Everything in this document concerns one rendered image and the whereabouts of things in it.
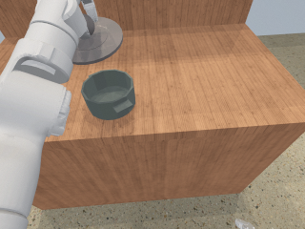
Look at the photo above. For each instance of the knob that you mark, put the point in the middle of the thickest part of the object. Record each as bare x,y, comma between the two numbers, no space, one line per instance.
90,24

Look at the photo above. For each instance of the lid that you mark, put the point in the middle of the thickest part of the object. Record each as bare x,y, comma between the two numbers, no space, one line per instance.
106,39

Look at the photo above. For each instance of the table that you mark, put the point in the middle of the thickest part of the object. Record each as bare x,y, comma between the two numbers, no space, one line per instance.
213,106

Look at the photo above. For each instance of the robot left hand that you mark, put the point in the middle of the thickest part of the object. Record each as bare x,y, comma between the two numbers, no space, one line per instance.
90,9

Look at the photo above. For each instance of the left robot forearm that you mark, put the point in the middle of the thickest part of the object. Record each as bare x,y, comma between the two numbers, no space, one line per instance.
49,45

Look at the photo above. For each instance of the robot left upper arm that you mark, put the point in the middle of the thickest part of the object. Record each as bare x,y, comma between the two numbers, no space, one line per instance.
31,109

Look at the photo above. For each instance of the pot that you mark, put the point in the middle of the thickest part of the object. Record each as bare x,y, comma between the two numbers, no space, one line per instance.
109,94

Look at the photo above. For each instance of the robot right hand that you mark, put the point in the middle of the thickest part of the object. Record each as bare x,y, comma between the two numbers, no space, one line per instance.
241,224

